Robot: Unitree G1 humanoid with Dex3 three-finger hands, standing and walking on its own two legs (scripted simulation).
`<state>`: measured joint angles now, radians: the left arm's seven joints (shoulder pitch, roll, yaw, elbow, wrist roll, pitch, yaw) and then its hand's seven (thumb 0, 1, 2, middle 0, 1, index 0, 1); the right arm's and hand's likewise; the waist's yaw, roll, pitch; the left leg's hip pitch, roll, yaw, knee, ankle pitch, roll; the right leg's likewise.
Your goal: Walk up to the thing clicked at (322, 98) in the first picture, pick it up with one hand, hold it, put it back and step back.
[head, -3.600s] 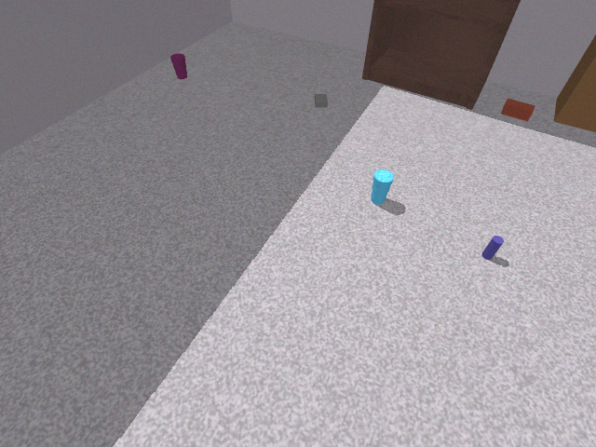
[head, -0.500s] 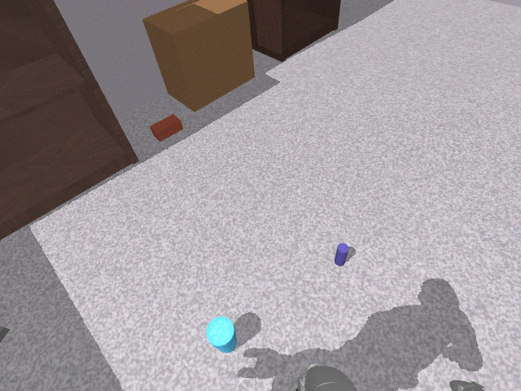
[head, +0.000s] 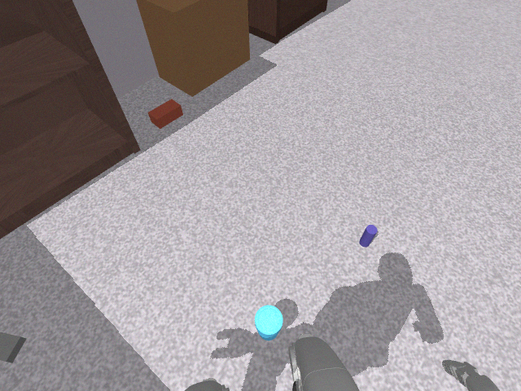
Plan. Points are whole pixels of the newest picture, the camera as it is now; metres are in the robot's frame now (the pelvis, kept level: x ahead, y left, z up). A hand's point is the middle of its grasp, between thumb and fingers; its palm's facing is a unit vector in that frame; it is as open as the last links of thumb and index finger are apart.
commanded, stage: walk up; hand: left
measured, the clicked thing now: (2, 346) +0.41 +0.87 -0.72
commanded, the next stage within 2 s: none
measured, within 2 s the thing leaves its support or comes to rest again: neither
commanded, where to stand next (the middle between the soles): -0.04 +0.74 m, yaw -18 degrees
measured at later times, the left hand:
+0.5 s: hand out of the picture +0.08 +0.58 -0.12, palm faces -0.09 -0.75 -0.66, open 7.4 cm
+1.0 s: hand out of the picture +0.06 +0.72 -0.10, palm faces -0.18 -0.79 -0.59, open 7.4 cm
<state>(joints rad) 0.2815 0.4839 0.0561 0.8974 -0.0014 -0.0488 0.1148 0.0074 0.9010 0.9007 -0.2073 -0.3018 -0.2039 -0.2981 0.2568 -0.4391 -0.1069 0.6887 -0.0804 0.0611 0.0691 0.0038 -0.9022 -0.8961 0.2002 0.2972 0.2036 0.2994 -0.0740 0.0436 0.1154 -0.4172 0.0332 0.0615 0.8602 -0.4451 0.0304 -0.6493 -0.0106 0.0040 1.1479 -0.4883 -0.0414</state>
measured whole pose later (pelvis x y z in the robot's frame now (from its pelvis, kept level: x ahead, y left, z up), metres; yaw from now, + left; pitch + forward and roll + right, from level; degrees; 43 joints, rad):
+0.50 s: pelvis -0.03 +0.24 -0.03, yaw -6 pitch -2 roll +0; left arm 0.30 0.51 0.08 0.83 0.04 -0.04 0.11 0.00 0.89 0.90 -0.21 -0.30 -0.21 -0.30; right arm 0.24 -0.51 -0.13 0.68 -0.07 0.09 0.09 0.00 -0.90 -0.90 0.20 0.30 0.20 0.30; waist 0.00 0.07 0.10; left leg -0.47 0.06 0.01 1.02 -0.53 -0.02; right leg -0.65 -0.13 0.19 0.98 -0.44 -0.04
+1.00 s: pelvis -0.07 +0.44 +0.00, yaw -10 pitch -2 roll +0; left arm 0.30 0.41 0.03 0.78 0.04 -0.06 0.10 0.00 0.89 0.90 -0.21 -0.30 -0.21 -0.30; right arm 0.24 -0.47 -0.11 0.66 -0.06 0.13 0.08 0.01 -0.90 -0.90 0.20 0.30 0.21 0.30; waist -0.01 0.12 0.15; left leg -0.59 0.05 -0.13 1.31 -0.42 -0.01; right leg -0.49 -0.10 -0.01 0.80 -0.29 -0.01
